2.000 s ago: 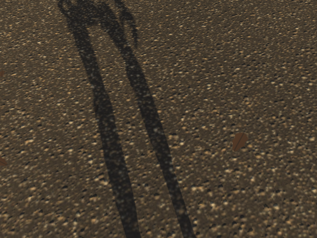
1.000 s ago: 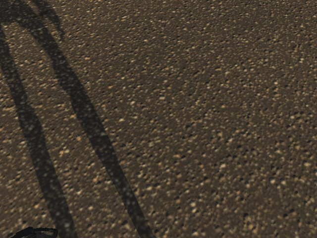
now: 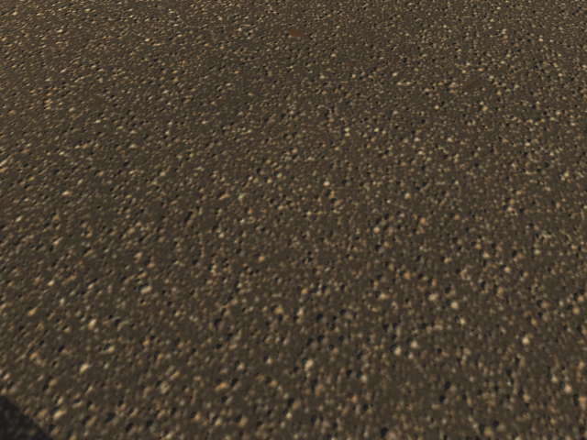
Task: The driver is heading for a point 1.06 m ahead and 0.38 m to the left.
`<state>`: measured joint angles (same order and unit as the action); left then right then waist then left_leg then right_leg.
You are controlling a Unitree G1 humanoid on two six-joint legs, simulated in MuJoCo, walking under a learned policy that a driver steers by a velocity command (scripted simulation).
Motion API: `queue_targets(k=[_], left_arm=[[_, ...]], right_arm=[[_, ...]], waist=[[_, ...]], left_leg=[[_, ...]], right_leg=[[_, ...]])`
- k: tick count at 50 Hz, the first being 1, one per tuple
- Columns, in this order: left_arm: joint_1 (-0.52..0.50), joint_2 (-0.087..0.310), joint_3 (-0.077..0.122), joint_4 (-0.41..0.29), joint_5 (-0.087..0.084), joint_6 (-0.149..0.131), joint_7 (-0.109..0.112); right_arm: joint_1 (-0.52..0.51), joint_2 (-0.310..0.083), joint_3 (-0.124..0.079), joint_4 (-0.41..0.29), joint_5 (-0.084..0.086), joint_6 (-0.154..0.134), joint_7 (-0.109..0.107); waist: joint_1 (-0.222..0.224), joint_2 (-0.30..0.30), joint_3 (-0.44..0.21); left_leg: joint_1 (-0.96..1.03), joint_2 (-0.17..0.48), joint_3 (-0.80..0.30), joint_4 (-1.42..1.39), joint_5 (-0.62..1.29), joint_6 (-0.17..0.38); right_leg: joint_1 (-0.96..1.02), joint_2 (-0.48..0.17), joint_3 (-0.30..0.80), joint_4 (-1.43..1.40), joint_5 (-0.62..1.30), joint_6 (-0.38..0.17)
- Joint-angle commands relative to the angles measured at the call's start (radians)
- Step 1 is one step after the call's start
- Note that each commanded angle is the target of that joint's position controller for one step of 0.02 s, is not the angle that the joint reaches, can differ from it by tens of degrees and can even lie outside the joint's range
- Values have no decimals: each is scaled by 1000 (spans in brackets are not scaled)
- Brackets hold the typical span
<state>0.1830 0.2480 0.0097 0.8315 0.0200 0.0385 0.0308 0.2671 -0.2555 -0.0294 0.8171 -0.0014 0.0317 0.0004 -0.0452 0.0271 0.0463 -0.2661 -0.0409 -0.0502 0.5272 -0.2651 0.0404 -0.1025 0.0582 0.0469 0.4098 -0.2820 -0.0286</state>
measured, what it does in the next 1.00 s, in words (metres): walks ahead, turning left: left foot, then right foot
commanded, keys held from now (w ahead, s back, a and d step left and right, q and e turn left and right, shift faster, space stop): w+q+shift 0.64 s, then w+shift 0.04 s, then w+e+shift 0.32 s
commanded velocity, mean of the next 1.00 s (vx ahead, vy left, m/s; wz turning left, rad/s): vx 0.78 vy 0.00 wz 0.51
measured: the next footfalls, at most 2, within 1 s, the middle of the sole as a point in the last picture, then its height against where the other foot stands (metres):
left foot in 0.36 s outside the picture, level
right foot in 0.84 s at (151, 384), level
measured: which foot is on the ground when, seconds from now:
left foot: up 0.00-0.34, down 0.36-0.86, up 0.88-1.00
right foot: down 0.00-0.38, up 0.40-0.82, down 0.84-1.00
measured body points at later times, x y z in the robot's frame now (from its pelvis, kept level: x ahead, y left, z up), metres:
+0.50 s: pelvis +0.16 +0.15 -0.01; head +0.17 +0.19 +0.44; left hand +0.19 +0.45 -0.14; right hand +0.35 -0.09 -0.11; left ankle +0.14 +0.20 -0.74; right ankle +0.16 -0.05 -0.64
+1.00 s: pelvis +0.57 +0.38 -0.01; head +0.58 +0.40 +0.44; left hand +0.42 +0.63 -0.14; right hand +0.83 +0.24 -0.10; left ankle +0.43 +0.42 -0.64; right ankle +0.62 +0.33 -0.74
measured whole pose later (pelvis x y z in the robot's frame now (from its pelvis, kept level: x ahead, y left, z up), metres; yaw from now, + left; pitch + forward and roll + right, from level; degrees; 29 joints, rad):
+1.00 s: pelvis +0.57 +0.38 -0.01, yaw +31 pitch +1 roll -3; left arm 0.40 0.32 0.06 0.88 0.02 -0.06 -0.01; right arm 0.18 -0.28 0.00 0.74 -0.07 -0.09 0.02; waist 0.04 0.02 0.02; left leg -0.45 -0.03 -0.07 1.29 -0.30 0.04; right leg -0.28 0.16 0.02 0.49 -0.22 -0.12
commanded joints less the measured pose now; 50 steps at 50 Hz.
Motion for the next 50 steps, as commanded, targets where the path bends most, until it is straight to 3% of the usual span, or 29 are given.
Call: queue_targets(k=[1, 2, 4, 8, 12, 15, 16, 17, 18, 19, 20, 21, 23, 25, 28, 33, 36, 37, 39, 40, 41, 42, 43, 44, 45, 46, 47, 48, 50], left_arm=[[73, 218, 65, -36, 11, -17, 17], [100, 217, 67, -32, 19, -23, 16], [74, 195, 67, -43, 16, -45, 13], [61, 191, 74, -44, 20, -94, 3], [48, 231, 90, -45, 27, -115, -10], [61, 251, 97, -42, 33, -113, -19], [48, 261, 98, -45, 30, -112, -20], [27, 269, 99, -50, 23, -107, -23], [25, 246, 89, -60, 25, -101, -29], [-21, 126, 49, -129, 27, -109, -44], [-127, 103, 38, -197, 39, -128, -53], [-194, 153, 41, -224, 49, -140, -60], [-71, 171, 40, -167, 53, -148, -63], [-20, 163, 33, -145, 63, -115, -66], [-111, 147, 26, -174, 52, -79, -70], [-309, 109, 6, -249, 26, -89, -80], [-358, 81, -8, -275, 18, -103, -87], [-347, 88, -6, -270, 14, -106, -83], [-217, 140, 14, -238, 10, -105, -64], [-64, 184, 34, -197, -2, -103, -50], [172, 221, 54, -128, -13, -99, -31], [391, 263, 75, -73, -6, -94, -10], [431, 373, 109, -57, 26, -98, -9], [309, 289, 97, -57, -2, -88, -34], [196, 240, 92, -74, -2, -97, -44], [198, 185, 84, -59, -6, -102, -51], [216, 148, 73, -34, -3, -105, -46], [225, 119, 59, -3, -3, -108, -40], [233, 149, 64, 16, -8, -123, -35]], right_arm=[[-112, -174, -57, -95, -13, 1, 17], [-152, -171, -60, -116, -19, 8, 30], [-148, -143, -61, -119, -16, 8, 49], [-152, -129, -61, -127, -17, 0, 76], [-212, -128, -53, -184, -12, 7, 109], [-215, -143, -51, -204, -13, 7, 107], [-152, -151, -55, -189, -13, 3, 100], [-14, -165, -66, -148, -14, -4, 87], [242, -211, -92, -58, -20, -14, 69], [360, -360, -125, -36, -18, -20, 43], [259, -357, -108, -90, -8, -27, 42], [194, -337, -103, -103, -13, -26, 38], [156, -306, -98, -107, -16, -38, 25], [78, -257, -77, -129, -10, -58, 18], [130, -227, -69, -112, 0, -85, 20], [230, -219, -75, -70, 5, -100, 11], [260, -174, -56, -25, 17, -120, 1], [246, -182, -55, -15, 16, -126, 0], [227, -243, -64, -2, -1, -135, -6], [217, -269, -71, 7, -27, -130, -10], [170, -272, -76, 8, -51, -116, -15], [135, -233, -65, 6, -64, -112, -24], [219, -95, -33, -46, -13, -120, -1], [196, -129, -21, -54, -30, -147, 10], [92, -152, -17, -74, -33, -151, 9], [1, -167, -9, -94, -49, -157, 12], [-60, -154, -3, -121, -61, -155, 16], [-90, -133, 6, -154, -77, -143, 20], [-98, -107, 25, -184, -87, -117, 22]], waist=[[117, -253, -3], [130, -236, 68], [105, -158, 134], [94, -138, 53], [85, -162, 64], [75, -148, 82], [39, -141, 61], [-40, -99, -9], [-153, 28, -150], [-184, 359, -166], [-133, 325, -149], [-116, 176, -67], [-16, 3, -35], [40, 39, -19], [28, -5, 47], [-40, 15, 64], [-63, 38, 55], [-56, 34, 43], [15, 89, -53], [93, 117, -136], [216, 117, -226], [311, 65, -305], [213, -317, -387], [162, -319, -360], [132, -180, -202], [132, -20, -155], [109, 27, -84], [66, 17, -30], [18, -42, 21]], left_leg=[[-228, -3, 42, 254, -216, 23], [-360, 42, 32, 371, -229, 23], [-519, 87, 2, 455, -168, 7], [-487, 112, 41, 414, -56, -19], [-356, 136, 99, 288, -35, 4], [-247, 109, 189, 233, -77, 63], [-149, 66, 228, 219, -100, 84], [25, 0, 267, 187, -106, 107], [322, -71, 238, 153, -166, 140], [494, 172, -266, -112, -569, 228], [461, 287, -768, -373, -747, 278], [432, 323, -733, -366, -609, 262], [262, 266, -521, -309, -381, 229], [111, 171, -389, -341, -286, 212], [59, 121, -337, -399, -153, 233], [160, 92, -307, -383, 224, 221], [215, 124, -257, -434, 497, 185], [248, 123, -216, -436, 614, 161], [354, 152, -172, -290, 1055, 115], [397, 167, -153, -124, 1240, 101], [358, 159, -102, 138, 1295, 93], [174, 131, -74, 485, 1111, 88], [-242, -84, -41, 993, 256, 7], [-420, -111, -75, 1027, -103, 25], [-487, -24, -108, 1012, -16, 33], [-458, 13, -107, 947, 4, 31], [-432, 43, -97, 864, -2, 23], [-401, 60, -89, 799, -24, 3], [-409, 97, -74, 677, -95, -27]], right_leg=[[57, -328, 262, -213, -257, -175], [64, -384, 340, -290, -455, -209], [127, -398, 331, -336, -468, -204], [188, -355, 112, -331, -248, -130], [77, -360, -46, -335, -232, -89], [25, -369, -141, -288, -169, -78], [-5, -362, -185, -192, 27, -73], [-51, -334, -251, 24, 322, -64], [-170, -270, -316, 422, 555, -44], [-545, -141, -303, 822, 83, 22], [-779, -28, -44, 976, -205, 32], [-869, -89, 16, 1031, -131, 22], [-733, -174, 16, 880, -5, 16], [-606, -192, 2, 787, 42, 44], [-640, -179, -39, 666, 120, 83], [-661, -103, -74, 344, 307, 97], [-525, -85, -125, 173, 439, 31], [-464, -66, -151, 130, 444, 2], [-285, 3, -164, 126, 322, -47], [-163, 37, -164, 154, 217, -68], [32, 48, -188, 146, 142, -84], [281, -61, -66, 216, -49, -120], [524, -327, 555, 103, -355, -319], [491, -353, 962, -139, -393, -357], [358, -336, 825, -140, -350, -357], [237, -304, 707, -141, -258, -336], [110, -257, 610, -156, -176, -305], [-5, -209, 537, -177, -110, -287], [-105, -174, 477, -206, -45, -298]])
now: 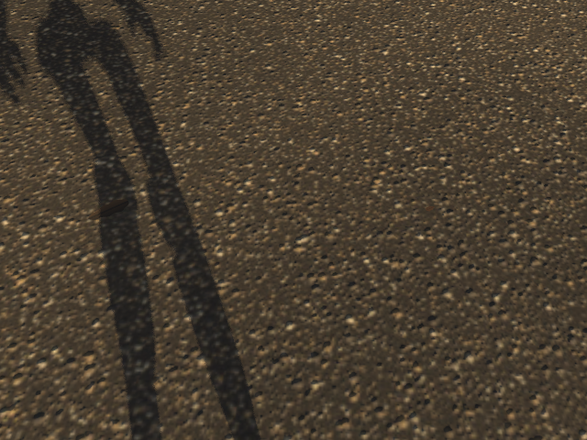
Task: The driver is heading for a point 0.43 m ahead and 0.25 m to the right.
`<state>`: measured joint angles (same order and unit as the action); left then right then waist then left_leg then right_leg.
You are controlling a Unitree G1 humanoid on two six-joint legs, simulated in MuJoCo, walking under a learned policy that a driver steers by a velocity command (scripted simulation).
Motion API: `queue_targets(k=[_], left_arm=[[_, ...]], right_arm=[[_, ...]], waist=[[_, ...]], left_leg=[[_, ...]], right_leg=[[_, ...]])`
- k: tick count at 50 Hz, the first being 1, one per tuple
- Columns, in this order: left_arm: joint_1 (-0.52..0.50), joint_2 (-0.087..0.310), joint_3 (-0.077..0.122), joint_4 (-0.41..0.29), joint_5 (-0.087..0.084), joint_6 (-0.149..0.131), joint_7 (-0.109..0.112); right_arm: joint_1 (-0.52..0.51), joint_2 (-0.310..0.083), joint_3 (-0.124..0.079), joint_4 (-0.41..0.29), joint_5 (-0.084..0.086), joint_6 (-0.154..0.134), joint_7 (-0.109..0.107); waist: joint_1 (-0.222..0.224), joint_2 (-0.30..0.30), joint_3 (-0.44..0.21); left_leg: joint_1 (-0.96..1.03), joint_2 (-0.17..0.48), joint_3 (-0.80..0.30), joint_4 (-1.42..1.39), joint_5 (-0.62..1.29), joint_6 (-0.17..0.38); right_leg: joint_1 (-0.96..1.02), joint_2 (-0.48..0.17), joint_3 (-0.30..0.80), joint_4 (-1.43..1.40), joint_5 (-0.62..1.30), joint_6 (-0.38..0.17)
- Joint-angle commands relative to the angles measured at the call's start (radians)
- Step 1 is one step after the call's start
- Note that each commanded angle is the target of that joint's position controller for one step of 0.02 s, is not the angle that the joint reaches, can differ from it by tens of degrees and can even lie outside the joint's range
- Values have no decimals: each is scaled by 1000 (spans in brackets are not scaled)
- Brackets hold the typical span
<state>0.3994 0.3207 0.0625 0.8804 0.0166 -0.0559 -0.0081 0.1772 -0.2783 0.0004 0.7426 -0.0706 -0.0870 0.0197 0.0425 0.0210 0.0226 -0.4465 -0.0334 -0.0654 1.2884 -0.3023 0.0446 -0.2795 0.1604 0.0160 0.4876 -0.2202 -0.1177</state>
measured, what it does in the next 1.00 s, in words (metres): walks ahead, turning right: left foot, then right foot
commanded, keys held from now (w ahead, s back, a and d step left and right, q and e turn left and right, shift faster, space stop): w+e+shift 0.68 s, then e+shift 0.32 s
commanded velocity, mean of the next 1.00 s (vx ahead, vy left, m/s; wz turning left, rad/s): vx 0.85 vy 0.00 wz -0.88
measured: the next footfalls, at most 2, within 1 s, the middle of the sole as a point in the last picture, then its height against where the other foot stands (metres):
left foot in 0.24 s outside the picture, level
right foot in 0.66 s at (376, 333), level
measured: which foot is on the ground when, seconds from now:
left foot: up 0.00-0.22, down 0.24-0.66, up 0.68-1.00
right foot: down 0.00-0.24, up 0.26-0.64, down 0.66-1.00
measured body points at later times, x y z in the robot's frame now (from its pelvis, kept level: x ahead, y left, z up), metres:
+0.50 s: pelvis +0.47 +0.02 +0.00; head +0.50 +0.01 +0.45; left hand +0.79 +0.18 -0.07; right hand +0.32 -0.25 -0.11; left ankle +0.41 +0.17 -0.73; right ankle +0.51 -0.10 -0.65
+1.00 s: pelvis +0.85 -0.18 +0.00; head +0.89 -0.22 +0.44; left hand +1.10 +0.00 -0.13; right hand +0.81 -0.51 -0.07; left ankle +1.08 -0.24 -0.70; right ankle +0.74 -0.13 -0.72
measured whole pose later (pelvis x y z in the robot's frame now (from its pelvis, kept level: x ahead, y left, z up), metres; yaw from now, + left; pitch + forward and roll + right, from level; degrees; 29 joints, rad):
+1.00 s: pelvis +0.85 -0.18 +0.00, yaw -55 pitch +1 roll -1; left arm 0.38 0.33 0.08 0.79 0.00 0.00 0.00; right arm 0.03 -0.28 0.02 0.58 -0.03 -0.04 -0.02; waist 0.10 0.01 0.11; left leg -0.62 0.02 -0.10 0.61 -0.02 -0.04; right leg -0.11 0.23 0.21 0.57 -0.38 -0.14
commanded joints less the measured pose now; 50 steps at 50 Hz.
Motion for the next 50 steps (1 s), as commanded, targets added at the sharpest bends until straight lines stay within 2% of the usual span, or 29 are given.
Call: queue_targets(k=[1, 3, 5, 8, 10, 11, 12, 13, 14, 15, 16, 18, 21, 24, 26, 28, 30, 32, 33, 34, 35, 36, 37, 39, 40, 43, 46, 48, 50], left_arm=[[10, 94, 15, -38, -6, -36, 5], [-24, 113, 25, -65, -3, -41, 7], [-27, 139, 41, -74, -13, -46, -4], [39, 168, 56, -63, -32, -44, -13], [73, 192, 63, -51, -24, -35, -7], [63, 206, 67, -51, -22, -34, -10], [32, 169, 58, -67, -21, -44, -12], [51, -1, 18, -114, -45, -50, -3], [66, 32, 8, -157, -47, -36, 2], [-34, 75, 15, -142, -23, -18, 5], [-97, 71, 15, -144, -7, -9, -7], [-148, 36, 14, -160, 11, 15, -36], [-248, -17, -6, -230, 15, 51, -57], [-357, -17, -27, -304, 16, 53, -80], [-427, 0, -37, -328, 14, 54, -95], [-451, 9, -43, -329, 14, 52, -99], [-344, 54, -30, -291, 13, 50, -90], [15, 134, 11, -186, 16, 44, -64], [118, 177, 41, -130, 4, 44, -37], [36, 262, 61, -142, -13, 59, -11], [5, 343, 76, -205, 17, 68, -8], [-1, 289, 75, -216, 9, 68, 4], [-47, 242, 63, -201, 6, 60, 15], [-125, 192, 44, -203, -5, 34, 21], [-138, 165, 34, -198, -15, 25, 19], [-152, 178, 42, -183, -8, 10, 8], [-140, 155, 49, -169, -16, 30, 4], [-112, 143, 52, -165, -17, 44, 7], [-134, 165, 61, -183, -9, 49, 16]], right_arm=[[-42, -81, 3, -133, -17, 9, 6], [-171, -73, 22, -190, 6, 5, 23], [-233, -45, 36, -207, 34, 3, 35], [-240, -89, 17, -200, 36, 3, 19], [-138, -133, -10, -167, 31, -5, -2], [0, -161, -28, -131, 28, -11, -17], [194, -228, -59, -107, 13, -17, -40], [314, -303, -83, -90, -23, -13, -53], [267, -323, -97, -78, -1, 1, -47], [167, -207, -79, -93, 7, 5, -42], [128, -138, -63, -85, 12, 3, -36], [149, -96, -51, -38, 12, -4, -35], [202, -46, -41, 31, 47, -28, -17], [157, -64, -45, 46, 48, -43, -20], [145, -93, -50, 56, 46, -45, -26], [192, -139, -57, 70, 45, -44, -32], [222, -211, -75, 66, 44, -25, -47], [145, -257, -87, 32, 37, 5, -55], [143, -229, -86, 31, 25, 15, -42], [149, -91, -50, -10, 6, 9, -26], [198, -132, -49, -132, 41, -8, -28], [103, -176, -46, -140, 34, -30, -29], [95, -176, -43, -131, 40, -36, -30], [128, -163, -40, -107, 16, -1, -37], [140, -158, -42, -103, 6, 27, -37], [50, -98, -28, -152, 22, 52, -35], [-14, -57, -8, -169, 48, 52, -36], [-30, -68, -8, -174, 54, 51, -39], [51, -118, -25, -151, 47, 39, -50]], waist=[[-80, -42, 70], [-68, -45, 111], [-34, -67, 95], [0, -58, 43], [-42, -35, -58], [-118, -15, -148], [-213, 11, -253], [-207, 232, -382], [-147, 340, -416], [-144, 175, -238], [-137, 81, -126], [-99, 75, -44], [-66, 100, -4], [-28, 88, 44], [-20, 32, 91], [-15, 19, 91], [56, 69, 2], [233, 84, -163], [240, -16, -195], [127, -241, -128], [71, -259, -348], [93, -63, -259], [24, 17, -74], [-78, 95, 35], [-106, 110, 44], [-110, 66, 0], [-63, -23, -81], [-37, -47, -96], [-83, -52, -115]], left_leg=[[-223, 111, -43, -171, -63, -47], [-84, 115, 16, -422, 91, -76], [143, 79, 65, -596, 297, -86], [178, 56, 60, -714, 364, -77], [300, 6, 76, -775, 217, -59], [474, 18, 74, -774, 170, -46], [697, 165, -60, -764, -28, -15], [917, 483, -489, -875, -382, 41], [867, 547, -812, -1019, -497, 102], [732, 478, -642, -1022, -481, 90], [610, 426, -450, -1012, -278, 75], [485, 349, -217, -1028, 16, 42], [461, 329, -23, -1041, 338, 13], [384, 280, 157, -1113, 471, -2], [341, 241, 262, -1166, 530, -16], [356, 230, 330, -1117, 922, -32], [433, 259, 333, -918, 1304, -47], [321, 296, 294, -454, 1345, -31], [120, 201, 290, -91, 701, -35], [-180, 38, 272, 320, -190, -56], [-440, 5, 45, 467, -224, -80], [-493, 55, -20, 368, -128, -80], [-456, 88, -13, 252, -83, -84], [-275, 137, -4, 106, -121, -116], [-194, 155, 5, 28, -137, -135], [-39, 110, 64, -259, -3, -138], [128, 20, 99, -530, 275, -98], [209, -23, 78, -649, 342, -88], [309, -40, 28, -783, 376, -79]], right_leg=[[5, -272, 481, -312, -96, -212], [-169, -225, 401, -387, -54, -186], [-270, -193, 352, -433, 36, -136], [-60, -220, 366, -338, 261, -86], [66, -207, 341, -97, 532, -45], [33, -165, 306, 122, 575, -21], [-115, -120, 263, 409, 420, -2], [-369, -42, 157, 734, -255, 11], [-492, -88, 96, 898, -228, 2], [-552, -163, 72, 917, -125, -2], [-545, -196, 60, 866, -68, 4], [-509, -234, 55, 824, -57, 17], [-565, -260, 25, 799, -38, 19], [-524, -251, -28, 640, 123, 13], [-427, -224, -108, 444, 198, -4], [-274, -150, -205, 317, 211, -37], [-113, -77, -232, 290, 153, -66], [285, -50, -146, 251, 96, -128], [512, -74, -51, 183, 46, -160], [552, -230, 227, 197, 137, -200], [805, -415, 710, -26, 101, -397], [702, -434, 783, -176, 67, -359], [497, -408, 688, -201, 218, -323], [195, -334, 485, -169, 657, -281], [86, -298, 406, -175, 784, -260], [-65, -158, 263, -126, 970, -186], [-92, -57, 212, -37, 836, -71], [-75, -46, 275, 31, 678, -16], [-22, -43, 342, 191, 573, 32]])
Keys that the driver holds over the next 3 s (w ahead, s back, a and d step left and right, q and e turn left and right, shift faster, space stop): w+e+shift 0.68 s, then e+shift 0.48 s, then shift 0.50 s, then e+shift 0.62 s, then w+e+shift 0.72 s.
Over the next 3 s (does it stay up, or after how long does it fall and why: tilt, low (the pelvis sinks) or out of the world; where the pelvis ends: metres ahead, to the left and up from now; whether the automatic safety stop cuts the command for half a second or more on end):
stays up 0.74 -0.40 -0.02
